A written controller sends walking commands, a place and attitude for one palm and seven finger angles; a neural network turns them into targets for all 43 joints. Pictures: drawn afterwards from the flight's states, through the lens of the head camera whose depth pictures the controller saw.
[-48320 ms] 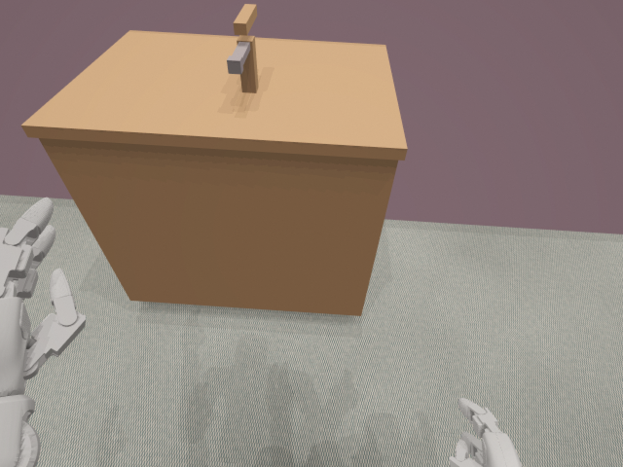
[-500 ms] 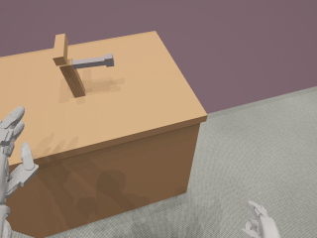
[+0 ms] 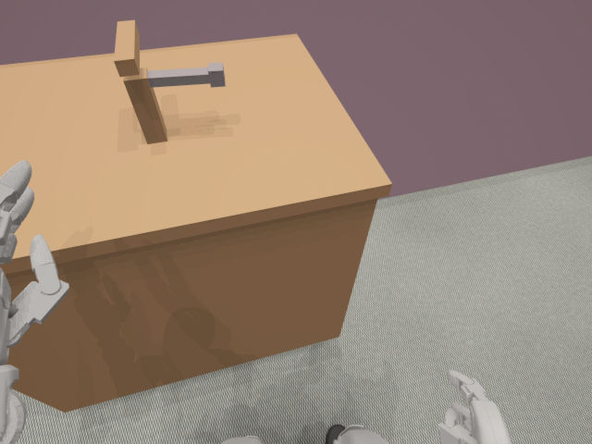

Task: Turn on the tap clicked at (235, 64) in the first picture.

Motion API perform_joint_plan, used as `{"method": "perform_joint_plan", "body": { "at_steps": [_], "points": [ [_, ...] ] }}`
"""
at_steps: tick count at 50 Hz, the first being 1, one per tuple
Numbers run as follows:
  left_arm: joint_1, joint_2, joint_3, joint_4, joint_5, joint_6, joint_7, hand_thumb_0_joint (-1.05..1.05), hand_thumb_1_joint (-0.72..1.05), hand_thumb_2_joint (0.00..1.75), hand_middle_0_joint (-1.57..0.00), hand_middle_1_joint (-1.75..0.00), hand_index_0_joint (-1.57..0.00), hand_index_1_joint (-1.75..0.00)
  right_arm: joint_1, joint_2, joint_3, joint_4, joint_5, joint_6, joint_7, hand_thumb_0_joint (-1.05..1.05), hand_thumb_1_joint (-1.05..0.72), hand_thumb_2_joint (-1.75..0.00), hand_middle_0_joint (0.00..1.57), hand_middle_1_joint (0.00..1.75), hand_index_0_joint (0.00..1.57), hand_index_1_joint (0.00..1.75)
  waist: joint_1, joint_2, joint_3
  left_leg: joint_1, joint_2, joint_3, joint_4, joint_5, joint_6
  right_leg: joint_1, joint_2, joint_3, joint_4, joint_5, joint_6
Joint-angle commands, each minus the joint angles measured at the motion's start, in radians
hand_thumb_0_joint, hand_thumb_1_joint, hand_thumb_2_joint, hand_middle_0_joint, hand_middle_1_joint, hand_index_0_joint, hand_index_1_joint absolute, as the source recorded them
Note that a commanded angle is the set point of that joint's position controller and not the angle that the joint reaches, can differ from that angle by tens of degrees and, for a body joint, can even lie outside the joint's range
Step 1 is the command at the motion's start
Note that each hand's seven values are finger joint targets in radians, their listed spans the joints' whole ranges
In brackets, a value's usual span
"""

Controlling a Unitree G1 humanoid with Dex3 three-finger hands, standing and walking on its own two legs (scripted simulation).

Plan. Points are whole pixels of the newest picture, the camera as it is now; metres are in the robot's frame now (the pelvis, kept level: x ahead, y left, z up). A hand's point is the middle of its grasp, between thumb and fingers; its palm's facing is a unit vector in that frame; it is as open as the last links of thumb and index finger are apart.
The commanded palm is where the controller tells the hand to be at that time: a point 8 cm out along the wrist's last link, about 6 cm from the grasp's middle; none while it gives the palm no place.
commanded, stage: step back with the hand held close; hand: left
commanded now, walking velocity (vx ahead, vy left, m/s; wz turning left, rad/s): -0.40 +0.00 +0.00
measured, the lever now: (216, 74) +0.64 +0.17 +0.16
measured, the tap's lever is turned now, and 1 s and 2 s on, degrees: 83 83 83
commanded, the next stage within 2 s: stop stepping back and stand still in 0.52 s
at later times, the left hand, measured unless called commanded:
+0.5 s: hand (34, 380) +0.14 +0.22 +0.18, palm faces +0.32 -0.81 -0.49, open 7.4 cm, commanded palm +0.08 +0.26 +0.20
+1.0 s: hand out of the picture +0.04 +0.18 +0.19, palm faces +0.35 -0.84 -0.41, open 7.4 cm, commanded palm -0.02 +0.24 +0.20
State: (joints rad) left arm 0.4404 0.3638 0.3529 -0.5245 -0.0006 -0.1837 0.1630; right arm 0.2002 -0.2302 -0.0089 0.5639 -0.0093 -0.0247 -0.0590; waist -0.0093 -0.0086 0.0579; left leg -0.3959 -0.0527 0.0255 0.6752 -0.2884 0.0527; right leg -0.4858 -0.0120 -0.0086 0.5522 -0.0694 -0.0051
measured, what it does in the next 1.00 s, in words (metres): walks backwards: left foot, then right foot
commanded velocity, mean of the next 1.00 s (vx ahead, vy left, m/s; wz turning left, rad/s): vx -0.13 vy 0.01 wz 0.00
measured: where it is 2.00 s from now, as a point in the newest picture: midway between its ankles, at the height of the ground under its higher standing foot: outside the picture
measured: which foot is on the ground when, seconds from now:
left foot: down 0.00-0.28, up 0.30-0.52, down 0.54-0.84, up 0.86-1.00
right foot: down 0.00-0.54, up 0.56-0.78, down 0.80-1.00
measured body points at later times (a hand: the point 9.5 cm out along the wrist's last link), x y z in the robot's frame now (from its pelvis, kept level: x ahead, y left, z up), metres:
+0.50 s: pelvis -0.07 -0.02 +0.02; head -0.03 -0.01 +0.47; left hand +0.12 +0.26 +0.21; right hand +0.13 -0.26 -0.05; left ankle -0.12 +0.10 -0.70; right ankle +0.01 -0.12 -0.72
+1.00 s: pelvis -0.18 -0.04 +0.02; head -0.18 -0.05 +0.47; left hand +0.02 +0.23 +0.21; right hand -0.03 -0.28 -0.07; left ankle -0.19 +0.08 -0.69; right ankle -0.16 -0.12 -0.72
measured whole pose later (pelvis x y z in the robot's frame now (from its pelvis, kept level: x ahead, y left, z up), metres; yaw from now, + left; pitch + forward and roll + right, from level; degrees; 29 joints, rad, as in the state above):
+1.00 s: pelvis -0.18 -0.04 +0.02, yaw +0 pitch +1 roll +2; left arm 0.48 0.37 0.31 -0.48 -0.04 -0.11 0.16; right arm 0.23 -0.20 0.01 0.63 -0.01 -0.06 -0.05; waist -0.04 -0.01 -0.03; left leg -0.33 -0.01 0.04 0.71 -0.38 0.01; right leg -0.27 0.04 0.01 0.47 -0.21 -0.07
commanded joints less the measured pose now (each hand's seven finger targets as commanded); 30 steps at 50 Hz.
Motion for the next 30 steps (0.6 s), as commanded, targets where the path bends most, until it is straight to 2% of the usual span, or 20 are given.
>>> {"method": "perform_joint_plan", "body": {
  "at_steps": [1, 3, 5, 7, 9, 11, 12, 14, 15, 16, 17, 19, 21, 24, 25, 26, 27, 28, 29, 30],
  "points": [
    [-0.010, 0.173, 0.167, -0.223, 0.014, -0.083, 0.033, 0.00, 0.90, 0.90, -0.20, -0.30, -0.20, -0.30, -0.093, -0.134, -0.059, -0.160, 0.005, -0.066, -0.015, 0.00, -0.90, -0.90, 0.20, 0.30, 0.20, 0.30, 0.021, 0.191, -0.178, -0.481, 0.223, -0.256, -0.412, -0.412, 0.080, 0.554, 0.029, 0.065, 0.223, -0.050, 0.026],
    [-0.005, 0.168, 0.175, -0.198, 0.021, -0.086, 0.031, 0.00, 0.90, 0.90, -0.20, -0.30, -0.20, -0.30, -0.092, -0.128, -0.070, -0.151, -0.001, -0.079, -0.017, 0.00, -0.90, -0.90, 0.20, 0.30, 0.20, 0.30, 0.027, 0.193, -0.178, -0.518, 0.287, -0.284, -0.446, -0.354, 0.101, 0.586, 0.068, 0.050, 0.346, -0.060, 0.039],
    [-0.027, 0.153, 0.159, -0.194, 0.014, -0.082, 0.023, 0.00, 0.90, 0.90, -0.20, -0.30, -0.20, -0.30, -0.104, -0.124, -0.072, -0.139, -0.012, -0.094, -0.018, 0.00, -0.90, -0.90, 0.20, 0.30, 0.20, 0.30, 0.026, 0.159, -0.131, -0.452, 0.316, -0.304, -0.427, -0.208, 0.113, 0.482, 0.084, 0.066, 0.378, -0.188, 0.040],
    [-0.028, 0.127, 0.117, -0.162, -0.008, -0.079, 0.016, 0.00, 0.90, 0.90, -0.20, -0.30, -0.20, -0.30, -0.084, -0.110, -0.072, -0.099, -0.015, -0.112, -0.014, 0.00, -0.90, -0.90, 0.20, 0.30, 0.20, 0.30, 0.025, 0.105, -0.152, -0.145, 0.289, -0.251, -0.295, 0.233, 0.073, 0.299, 0.056, 0.082, 0.191, -0.153, 0.017],
    [-0.092, 0.104, 0.064, -0.178, -0.019, -0.069, 0.009, 0.00, 0.90, 0.90, -0.20, -0.30, -0.20, -0.30, -0.109, -0.103, -0.064, -0.078, -0.020, -0.123, -0.014, 0.00, -0.90, -0.90, 0.20, 0.30, 0.20, 0.30, 0.021, 0.121, -0.158, 0.043, 0.271, -0.200, -0.243, 0.452, 0.040, 0.191, 0.040, 0.099, 0.085, -0.167, 0.012],
    [-0.100, 0.110, 0.031, -0.163, -0.023, -0.055, 0.010, 0.00, 0.90, 0.90, -0.20, -0.30, -0.20, -0.30, -0.121, -0.099, -0.056, -0.061, -0.016, -0.119, -0.009, 0.00, -0.90, -0.90, 0.20, 0.30, 0.20, 0.30, 0.019, 0.086, -0.229, 0.180, 0.235, -0.144, -0.157, 0.628, -0.003, 0.175, -0.016, 0.154, -0.014, 0.088, 0.000],
    [-0.114, 0.128, 0.034, -0.178, -0.020, -0.046, 0.014, 0.00, 0.90, 0.90, -0.20, -0.30, -0.20, -0.30, -0.131, -0.094, -0.060, -0.067, -0.011, -0.112, -0.009, 0.00, -0.90, -0.90, 0.20, 0.30, 0.20, 0.30, 0.019, 0.056, -0.286, 0.198, 0.202, -0.099, -0.112, 0.581, -0.025, 0.201, -0.058, 0.200, -0.029, 0.241, -0.008],
    [-0.069, 0.188, 0.083, -0.184, -0.027, -0.029, 0.021, 0.00, 0.90, 0.90, -0.20, -0.30, -0.20, -0.30, -0.137, -0.084, -0.077, -0.089, -0.001, -0.095, -0.008, 0.00, -0.90, -0.90, 0.20, 0.30, 0.20, 0.30, 0.019, -0.124, -0.327, 0.134, 0.067, -0.004, 0.035, 0.202, -0.066, 0.225, -0.193, 0.334, -0.153, 0.436, -0.030],
    [-0.033, 0.209, 0.102, -0.195, -0.025, -0.029, 0.017, 0.00, 0.90, 0.90, -0.20, -0.30, -0.20, -0.30, -0.142, -0.068, -0.078, -0.100, 0.002, -0.086, -0.006, 0.00, -0.90, -0.90, 0.20, 0.30, 0.20, 0.30, 0.034, -0.180, -0.299, 0.030, 0.012, -0.016, 0.155, -0.088, -0.073, 0.247, -0.268, 0.390, -0.210, 0.449, -0.073],
    [0.010, 0.234, 0.134, -0.203, -0.025, -0.026, 0.015, 0.00, 0.90, 0.90, -0.20, -0.30, -0.20, -0.30, -0.154, -0.057, -0.076, -0.108, 0.003, -0.076, -0.006, 0.00, -0.90, -0.90, 0.20, 0.30, 0.20, 0.30, 0.050, -0.193, -0.282, -0.025, 0.001, -0.058, 0.277, -0.188, -0.071, 0.238, -0.306, 0.390, -0.238, 0.385, -0.098],
    [0.041, 0.234, 0.142, -0.217, -0.026, -0.023, 0.012, 0.00, 0.90, 0.90, -0.20, -0.30, -0.20, -0.30, -0.156, -0.052, -0.070, -0.113, 0.004, -0.067, -0.006, 0.00, -0.90, -0.90, 0.20, 0.30, 0.20, 0.30, 0.044, -0.150, -0.266, -0.038, 0.006, -0.087, 0.339, -0.189, -0.075, 0.216, -0.307, 0.372, -0.249, 0.317, -0.114],
    [0.078, 0.250, 0.181, -0.221, -0.030, -0.018, 0.004, 0.00, 0.90, 0.90, -0.20, -0.30, -0.20, -0.30, -0.164, -0.045, -0.049, -0.131, -0.005, -0.047, -0.006, 0.00, -0.90, -0.90, 0.20, 0.30, 0.20, 0.30, 0.033, -0.101, -0.269, -0.053, 0.034, -0.066, 0.263, -0.174, -0.089, 0.250, -0.262, 0.295, -0.201, 0.372, -0.140],
    [0.123, 0.212, 0.169, -0.200, -0.036, -0.018, 0.009, 0.00, 0.90, 0.90, -0.20, -0.30, -0.20, -0.30, -0.152, -0.036, -0.039, -0.134, -0.001, -0.024, -0.019, 0.00, -0.90, -0.90, 0.20, 0.30, 0.20, 0.30, 0.025, -0.111, -0.268, 0.003, 0.038, -0.027, 0.121, -0.160, -0.084, 0.261, -0.217, 0.239, -0.176, 0.392, -0.121],
    [0.092, 0.193, 0.141, -0.194, -0.050, -0.025, 0.013, 0.00, 0.90, 0.90, -0.20, -0.30, -0.20, -0.30, -0.119, -0.064, -0.044, -0.111, -0.002, -0.016, -0.029, 0.00, -0.90, -0.90, 0.20, 0.30, 0.20, 0.30, -0.003, -0.041, -0.275, 0.112, 0.028, 0.016, -0.182, -0.029, -0.075, 0.269, -0.151, 0.197, -0.161, 0.300, -0.062],
    [0.079, 0.189, 0.128, -0.205, -0.054, -0.030, 0.012, 0.00, 0.90, 0.90, -0.20, -0.30, -0.20, -0.30, -0.099, -0.077, -0.047, -0.108, 0.005, -0.019, -0.032, 0.00, -0.90, -0.90, 0.20, 0.30, 0.20, 0.30, -0.007, 0.002, -0.284, 0.162, 0.058, -0.001, -0.298, 0.118, -0.064, 0.278, -0.103, 0.160, -0.115, 0.240, -0.022],
    [0.063, 0.198, 0.129, -0.220, -0.054, -0.038, 0.014, 0.00, 0.90, 0.90, -0.20, -0.30, -0.20, -0.30, -0.103, -0.102, -0.057, -0.119, 0.009, -0.024, -0.038, 0.00, -0.90, -0.90, 0.20, 0.30, 0.20, 0.30, 0.005, 0.118, -0.286, 0.167, 0.184, -0.131, -0.342, 0.311, -0.018, 0.252, -0.018, 0.099, -0.038, 0.113, 0.026],
    [0.056, 0.197, 0.131, -0.239, -0.049, -0.042, 0.018, 0.00, 0.90, 0.90, -0.20, -0.30, -0.20, -0.30, -0.097, -0.105, -0.064, -0.126, 0.011, -0.034, -0.039, 0.00, -0.90, -0.90, 0.20, 0.30, 0.20, 0.30, 0.013, 0.192, -0.307, 0.210, 0.290, -0.191, -0.335, 0.508, 0.010, 0.195, 0.031, 0.049, 0.064, -0.100, 0.047],
    [0.061, 0.198, 0.135, -0.237, -0.050, -0.040, 0.019, 0.00, 0.90, 0.90, -0.20, -0.30, -0.20, -0.30, -0.086, -0.105, -0.075, -0.126, 0.016, -0.053, -0.034, 0.00, -0.90, -0.90, 0.20, 0.30, 0.20, 0.30, 0.025, 0.198, -0.317, 0.229, 0.331, -0.160, -0.323, 0.577, 0.023, 0.151, 0.045, 0.063, 0.156, -0.248, 0.039],
    [0.072, 0.195, 0.129, -0.215, -0.055, -0.035, 0.023, 0.00, 0.90, 0.90, -0.20, -0.30, -0.20, -0.30, -0.090, -0.108, -0.073, -0.135, 0.014, -0.071, -0.036, 0.00, -0.90, -0.90, 0.20, 0.30, 0.20, 0.30, 0.020, 0.214, -0.316, 0.272, 0.364, -0.218, -0.314, 0.721, 0.047, 0.064, 0.067, 0.050, 0.235, -0.321, 0.037],
    [0.031, 0.171, 0.103, -0.262, -0.054, -0.034, 0.021, 0.00, 0.90, 0.90, -0.20, -0.30, -0.20, -0.30, -0.099, -0.097, -0.061, -0.128, -0.015, -0.088, -0.037, 0.00, -0.90, -0.90, 0.20, 0.30, 0.20, 0.30, 0.011, 0.281, -0.260, 0.188, 0.381, -0.234, -0.343, 0.786, 0.065, 0.045, 0.054, 0.076, 0.387, -0.381, 0.033]
  ]
}}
